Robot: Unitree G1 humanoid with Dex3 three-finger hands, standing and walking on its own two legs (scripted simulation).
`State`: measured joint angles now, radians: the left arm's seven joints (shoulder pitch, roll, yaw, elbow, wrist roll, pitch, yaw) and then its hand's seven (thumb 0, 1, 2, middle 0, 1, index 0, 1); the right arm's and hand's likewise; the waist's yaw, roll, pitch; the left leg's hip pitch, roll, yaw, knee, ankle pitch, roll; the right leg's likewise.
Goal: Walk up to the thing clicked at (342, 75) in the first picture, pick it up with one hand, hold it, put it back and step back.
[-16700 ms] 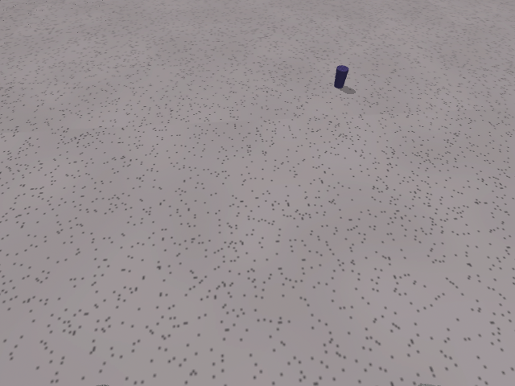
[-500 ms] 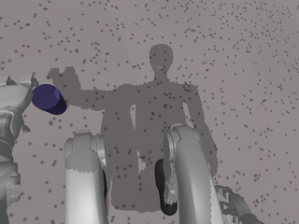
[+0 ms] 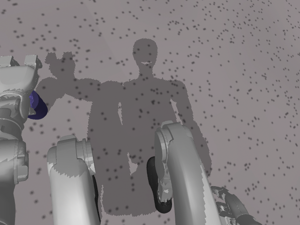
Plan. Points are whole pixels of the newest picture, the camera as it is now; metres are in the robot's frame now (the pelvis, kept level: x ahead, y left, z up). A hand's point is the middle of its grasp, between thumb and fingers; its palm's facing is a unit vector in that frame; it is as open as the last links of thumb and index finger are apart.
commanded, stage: approach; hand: left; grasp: from above
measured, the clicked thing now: (30, 106) +0.44 +0.30 -0.26
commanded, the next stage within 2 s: close in in 0.08 s
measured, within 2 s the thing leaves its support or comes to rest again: neither
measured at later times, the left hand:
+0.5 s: hand (15, 110) +0.41 +0.31 -0.19, palm faces -0.49 -0.12 -0.86, open 14.0 cm
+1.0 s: hand (23, 104) +0.44 +0.30 -0.22, palm faces -0.51 -0.12 -0.85, open 14.5 cm
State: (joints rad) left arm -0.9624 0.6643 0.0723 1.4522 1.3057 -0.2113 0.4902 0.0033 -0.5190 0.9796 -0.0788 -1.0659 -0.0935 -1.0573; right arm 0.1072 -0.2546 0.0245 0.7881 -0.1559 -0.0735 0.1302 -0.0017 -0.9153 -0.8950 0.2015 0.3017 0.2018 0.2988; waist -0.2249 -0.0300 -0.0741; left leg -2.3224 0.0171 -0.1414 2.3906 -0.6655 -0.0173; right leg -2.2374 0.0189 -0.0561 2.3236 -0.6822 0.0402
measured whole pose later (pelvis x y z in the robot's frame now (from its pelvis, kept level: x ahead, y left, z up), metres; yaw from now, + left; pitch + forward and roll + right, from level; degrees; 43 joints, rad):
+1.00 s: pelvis +0.00 +0.00 -0.03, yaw -2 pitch +31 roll -9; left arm -0.98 0.81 0.13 1.66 1.25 -0.22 0.48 -0.02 -0.60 0.98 -0.07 -1.01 -0.08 -1.01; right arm 0.11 -0.27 0.13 0.77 -0.22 -0.12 0.20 0.00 -0.90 -0.90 0.20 0.30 0.20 0.30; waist -0.27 -0.03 0.03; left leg -2.36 0.02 -0.18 2.49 -0.69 -0.01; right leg -2.27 0.04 -0.08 2.40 -0.69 0.06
